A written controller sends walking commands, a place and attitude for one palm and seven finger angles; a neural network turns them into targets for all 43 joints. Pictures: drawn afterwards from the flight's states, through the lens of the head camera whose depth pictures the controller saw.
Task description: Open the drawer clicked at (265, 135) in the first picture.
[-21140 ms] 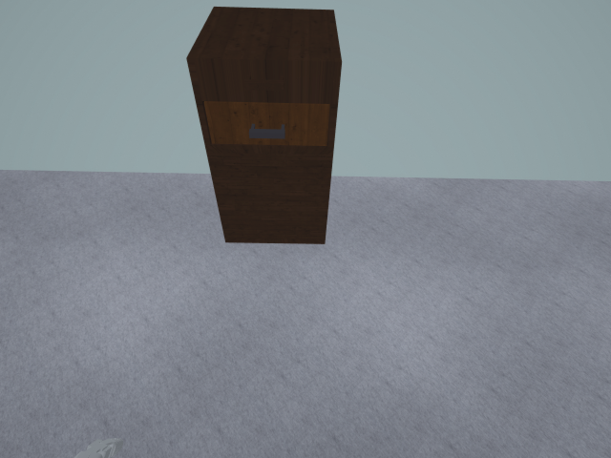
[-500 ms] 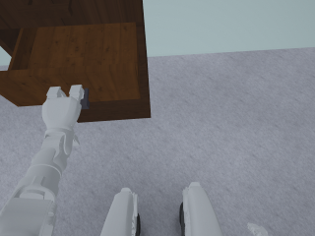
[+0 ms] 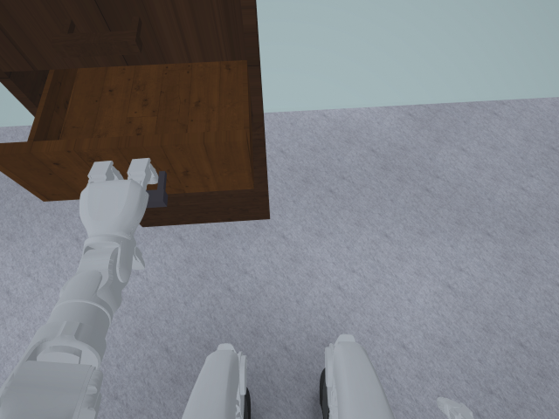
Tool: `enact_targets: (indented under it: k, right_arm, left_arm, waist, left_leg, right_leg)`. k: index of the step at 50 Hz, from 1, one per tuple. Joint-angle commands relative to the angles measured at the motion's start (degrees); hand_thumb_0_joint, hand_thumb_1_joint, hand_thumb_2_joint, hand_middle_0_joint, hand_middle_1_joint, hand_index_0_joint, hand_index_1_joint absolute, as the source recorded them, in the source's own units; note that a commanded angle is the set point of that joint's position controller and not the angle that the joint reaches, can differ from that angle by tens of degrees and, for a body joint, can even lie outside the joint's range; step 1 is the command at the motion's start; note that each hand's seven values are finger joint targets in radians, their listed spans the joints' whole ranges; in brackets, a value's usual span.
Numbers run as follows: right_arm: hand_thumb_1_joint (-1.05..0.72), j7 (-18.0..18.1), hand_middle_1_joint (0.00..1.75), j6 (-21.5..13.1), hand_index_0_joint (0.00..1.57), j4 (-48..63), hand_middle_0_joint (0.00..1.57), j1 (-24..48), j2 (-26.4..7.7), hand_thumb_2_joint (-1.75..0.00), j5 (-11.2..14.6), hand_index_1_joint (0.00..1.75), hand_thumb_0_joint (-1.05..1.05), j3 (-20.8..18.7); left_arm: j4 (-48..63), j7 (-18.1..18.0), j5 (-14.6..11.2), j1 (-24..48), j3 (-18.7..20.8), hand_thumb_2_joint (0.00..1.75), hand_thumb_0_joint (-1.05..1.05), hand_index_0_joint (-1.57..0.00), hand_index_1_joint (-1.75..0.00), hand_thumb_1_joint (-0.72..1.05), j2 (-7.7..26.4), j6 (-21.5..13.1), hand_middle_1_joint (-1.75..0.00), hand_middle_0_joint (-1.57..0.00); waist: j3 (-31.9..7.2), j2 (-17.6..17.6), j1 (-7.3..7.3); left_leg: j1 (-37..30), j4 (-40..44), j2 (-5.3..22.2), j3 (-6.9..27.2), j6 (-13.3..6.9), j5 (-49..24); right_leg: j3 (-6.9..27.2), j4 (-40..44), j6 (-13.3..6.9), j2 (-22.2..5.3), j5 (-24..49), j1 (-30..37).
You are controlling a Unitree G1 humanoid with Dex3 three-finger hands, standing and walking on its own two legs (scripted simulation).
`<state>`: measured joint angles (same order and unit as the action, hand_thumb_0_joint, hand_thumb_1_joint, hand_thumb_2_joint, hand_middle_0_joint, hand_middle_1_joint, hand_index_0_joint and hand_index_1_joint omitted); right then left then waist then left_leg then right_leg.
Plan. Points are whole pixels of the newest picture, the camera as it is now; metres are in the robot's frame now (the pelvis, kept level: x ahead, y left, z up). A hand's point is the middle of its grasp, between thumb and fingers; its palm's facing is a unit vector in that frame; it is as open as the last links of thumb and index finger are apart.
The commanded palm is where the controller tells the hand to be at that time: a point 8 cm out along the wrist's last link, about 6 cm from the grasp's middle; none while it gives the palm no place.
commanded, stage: lift the hand off the handle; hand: left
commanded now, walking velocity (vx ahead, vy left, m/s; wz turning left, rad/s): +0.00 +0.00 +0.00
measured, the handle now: (131, 189) +0.46 +0.25 -0.05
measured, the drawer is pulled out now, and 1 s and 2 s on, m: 0.16 0.16 0.16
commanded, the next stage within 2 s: none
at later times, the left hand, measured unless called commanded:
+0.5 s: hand (126, 206) +0.42 +0.24 -0.01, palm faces -0.02 -0.01 -1.00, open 13.7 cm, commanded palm +0.40 +0.23 +0.04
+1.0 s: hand (109, 195) +0.41 +0.24 +0.03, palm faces -0.04 -0.02 -1.00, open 13.8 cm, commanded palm +0.40 +0.24 +0.08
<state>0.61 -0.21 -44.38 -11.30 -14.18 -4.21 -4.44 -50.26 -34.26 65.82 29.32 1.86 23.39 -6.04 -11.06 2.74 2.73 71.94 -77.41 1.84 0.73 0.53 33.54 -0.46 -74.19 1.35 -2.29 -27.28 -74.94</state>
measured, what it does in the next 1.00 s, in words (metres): rises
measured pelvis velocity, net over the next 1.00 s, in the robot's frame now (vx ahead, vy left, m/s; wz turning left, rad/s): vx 0.03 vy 0.00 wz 0.00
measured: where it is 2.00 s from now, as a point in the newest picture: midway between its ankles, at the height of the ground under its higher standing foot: outside the picture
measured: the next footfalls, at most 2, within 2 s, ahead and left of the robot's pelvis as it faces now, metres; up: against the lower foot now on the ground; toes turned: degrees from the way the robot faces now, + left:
none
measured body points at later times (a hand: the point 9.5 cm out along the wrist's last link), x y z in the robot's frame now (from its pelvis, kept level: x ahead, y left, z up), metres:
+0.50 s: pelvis +0.02 +0.00 +0.04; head +0.14 -0.01 +0.47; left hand +0.41 +0.23 +0.04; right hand +0.10 -0.27 -0.11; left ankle +0.02 +0.12 -0.60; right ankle +0.06 -0.14 -0.60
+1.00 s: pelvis +0.03 +0.00 +0.06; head +0.13 -0.01 +0.50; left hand +0.41 +0.24 +0.08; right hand +0.12 -0.27 -0.08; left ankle +0.02 +0.12 -0.60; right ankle +0.06 -0.14 -0.60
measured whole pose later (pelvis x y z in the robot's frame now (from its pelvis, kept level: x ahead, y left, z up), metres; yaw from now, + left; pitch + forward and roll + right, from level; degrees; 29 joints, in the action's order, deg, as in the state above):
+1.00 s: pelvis +0.03 +0.00 +0.06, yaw +0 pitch +21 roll +0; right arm 2.3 1.5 -42.9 -12.8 -14.3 -2.5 -4.6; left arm -47.2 -29.3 63.8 24.1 -0.7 22.4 -4.5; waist -9.7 2.6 1.5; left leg 52.0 -60.2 2.0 -0.3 0.6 29.2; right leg -0.3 -58.2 1.3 -2.0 -23.7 -55.5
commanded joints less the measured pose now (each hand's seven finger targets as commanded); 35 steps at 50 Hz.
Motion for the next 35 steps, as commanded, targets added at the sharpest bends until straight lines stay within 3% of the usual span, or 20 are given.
enact_targets:
  k: [1,5,8,11,13,15,20,21,28,32,33,35]
  right_arm:
    - [-0.90,0.76,0.30,-0.51,0.20,3.59,0.20,-6.54,-8.63,-0.90,0.66,0.30,0.00,-2.26]
    - [-0.90,1.17,0.30,-0.22,0.20,3.76,0.20,-6.28,-8.79,-0.90,0.94,0.30,0.00,-1.95]
    - [-0.90,1.30,0.30,-0.24,0.20,4.29,0.20,-6.07,-8.65,-0.90,0.79,0.30,0.00,-1.90]
    - [-0.90,1.61,0.30,-0.17,0.20,4.42,0.20,-6.11,-8.34,-0.90,0.77,0.30,0.00,-1.94]
    - [-0.90,1.56,0.30,-0.10,0.20,4.86,0.20,-6.16,-8.29,-0.90,0.74,0.30,0.00,-2.06]
    - [-0.90,1.35,0.30,-0.03,0.20,4.59,0.20,-5.90,-8.01,-0.90,0.77,0.30,0.00,-2.19]
    - [-0.90,1.14,0.30,0.44,0.20,4.57,0.20,-6.22,-8.13,-0.90,0.81,0.30,0.00,-2.54]
    - [-0.90,1.11,0.30,0.46,0.20,4.57,0.20,-6.10,-7.95,-0.90,0.66,0.30,0.00,-2.57]
    - [-0.90,1.54,0.30,0.92,0.20,4.77,0.20,-5.77,-8.13,-0.90,0.89,0.30,0.00,-2.41]
    - [-0.90,2.02,0.30,1.07,0.20,4.90,0.20,-5.56,-7.84,-0.90,1.18,0.30,0.00,-2.32]
    - [-0.90,2.07,0.30,1.12,0.20,5.17,0.20,-5.23,-8.03,-0.90,1.18,0.30,0.00,-2.15]
    - [-0.90,2.14,0.30,1.02,0.20,5.21,0.20,-5.21,-7.70,-0.90,1.45,0.30,0.00,-2.20]
  left_arm:
    - [9.59,-2.87,-0.89,17.09,3.01,0.30,0.00,-0.30,-1.20,-0.50,12.49,1.97,-1.20,-0.30]
    - [8.31,-1.81,-1.01,18.09,2.80,0.30,0.00,-0.30,-1.20,-0.50,13.39,3.05,-1.20,-0.30]
    - [9.53,-0.96,-1.50,16.83,2.16,0.30,0.00,-0.30,-1.20,-0.50,12.16,2.37,-1.20,-0.30]
    - [9.95,-0.64,-1.38,15.51,2.71,0.30,0.00,-0.30,-1.20,-0.50,12.38,1.02,-1.20,-0.30]
    - [12.07,-0.69,-1.33,16.02,2.81,0.30,0.00,-0.30,-1.20,-0.50,12.34,0.13,-1.20,-0.30]
    - [11.34,-1.27,-0.75,15.13,1.32,0.30,0.00,-0.30,-1.20,-0.50,10.15,-0.10,-1.20,-0.30]
    - [11.88,-2.64,-0.31,14.71,2.34,0.30,0.00,-0.30,-1.20,-0.50,10.79,0.81,-1.20,-0.30]
    - [11.92,-2.86,-0.11,14.34,1.31,0.30,0.00,-0.30,-1.20,-0.50,9.41,1.13,-1.20,-0.30]
    - [13.91,-2.11,-1.19,14.42,2.89,0.30,0.00,-0.30,-1.20,-0.50,11.93,3.44,-1.20,-0.30]
    - [13.91,-1.02,-1.65,11.70,3.36,0.30,0.00,-0.30,-1.20,-0.50,12.50,3.47,-1.20,-0.30]
    - [14.65,-0.66,-2.08,10.86,4.07,0.30,0.00,-0.30,-1.20,-0.50,13.18,3.44,-1.20,-0.30]
    - [14.03,-0.12,-2.11,10.57,2.82,0.30,0.00,-0.30,-1.20,-0.50,11.77,3.14,-1.20,-0.30]
  waist:
    - [-26.91,-0.49,1.35]
    - [-25.32,-0.71,1.39]
    - [-25.60,1.49,0.80]
    - [-25.55,-0.10,0.58]
    - [-26.28,1.22,0.36]
    - [-24.01,2.02,0.90]
    - [-24.46,0.52,0.55]
    - [-24.85,0.66,0.73]
    - [-26.49,0.31,0.06]
    - [-25.15,-1.42,-0.26]
    - [-25.28,-0.50,-0.70]
    - [-23.20,-1.27,-0.21]
  left_leg:
    - [-19.11,12.78,-2.61,-0.62,-1.75,-17.39]
    - [-20.12,14.47,-2.62,-0.70,-1.87,-16.66]
    - [-22.83,15.49,-2.80,-0.78,-1.69,-19.12]
    - [-23.18,15.68,-2.69,-0.90,-1.81,-20.48]
    - [-24.52,16.21,-2.72,-0.81,-1.69,-21.59]
    - [-25.15,16.44,-2.51,-0.96,-1.52,-21.91]
    - [-26.30,17.47,-2.51,-0.96,-1.46,-23.50]
    - [-26.76,17.59,-2.58,-1.18,-1.51,-23.83]
    - [-28.77,19.51,-2.87,-1.61,-1.66,-25.48]
    - [-28.85,20.70,-2.88,-2.16,-1.83,-25.22]
    - [-29.12,21.04,-3.01,-2.18,-1.84,-25.73]
    - [-28.79,21.60,-2.97,-2.50,-1.90,-24.53]
  right_leg:
    - [-2.14,10.86,-2.63,3.50,12.02,21.25]
    - [-1.95,12.52,-2.70,3.45,11.42,22.31]
    - [-2.21,13.10,-3.05,3.62,13.39,23.21]
    - [-2.03,13.58,-2.90,3.62,14.86,24.41]
    - [-2.07,13.73,-3.16,3.71,15.55,25.18]
    - [-2.44,14.21,-3.22,3.80,15.30,23.42]
    - [-2.40,15.10,-3.27,3.87,16.88,25.63]
    - [-2.45,15.54,-3.15,3.87,17.31,26.02]
    - [-1.86,17.23,-3.07,3.81,20.59,31.57]
    - [-1.32,18.82,-2.71,3.71,21.96,34.36]
    - [-1.30,18.93,-2.88,3.73,22.43,35.09]
    - [-1.17,19.94,-2.68,3.64,21.86,35.13]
